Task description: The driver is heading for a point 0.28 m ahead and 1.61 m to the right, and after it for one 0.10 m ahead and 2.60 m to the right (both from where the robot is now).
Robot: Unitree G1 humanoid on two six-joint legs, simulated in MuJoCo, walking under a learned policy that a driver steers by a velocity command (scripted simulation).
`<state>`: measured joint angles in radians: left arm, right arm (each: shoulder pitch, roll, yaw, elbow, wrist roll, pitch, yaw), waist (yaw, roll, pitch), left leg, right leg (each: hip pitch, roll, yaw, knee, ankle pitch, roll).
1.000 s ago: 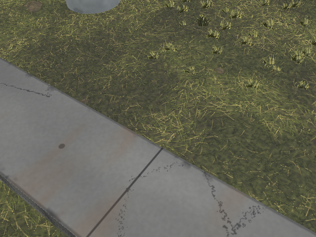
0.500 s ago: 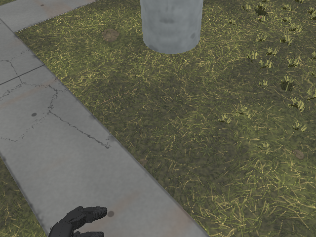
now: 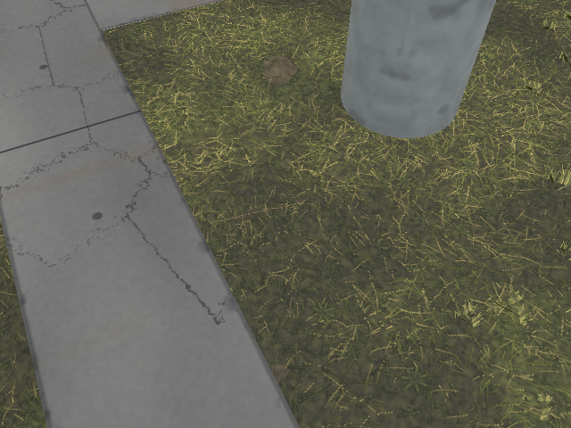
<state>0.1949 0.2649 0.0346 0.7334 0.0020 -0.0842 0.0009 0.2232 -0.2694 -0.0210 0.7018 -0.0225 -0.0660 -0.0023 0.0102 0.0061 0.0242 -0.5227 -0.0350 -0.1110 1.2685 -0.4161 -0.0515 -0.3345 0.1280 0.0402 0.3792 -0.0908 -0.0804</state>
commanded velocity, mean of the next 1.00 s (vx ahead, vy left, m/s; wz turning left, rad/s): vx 0.05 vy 0.00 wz -0.47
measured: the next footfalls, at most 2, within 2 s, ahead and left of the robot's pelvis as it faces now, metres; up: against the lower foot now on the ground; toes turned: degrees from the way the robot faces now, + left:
left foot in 0.34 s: +0.19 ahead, +0.10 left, +0.00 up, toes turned -19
right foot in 0.76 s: +0.07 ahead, -0.13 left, +0.00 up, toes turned -29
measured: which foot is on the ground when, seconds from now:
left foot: up 0.00-0.32, down 0.34-0.76, up 0.78-1.00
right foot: down 0.00-0.34, up 0.36-0.74, down 0.76-1.00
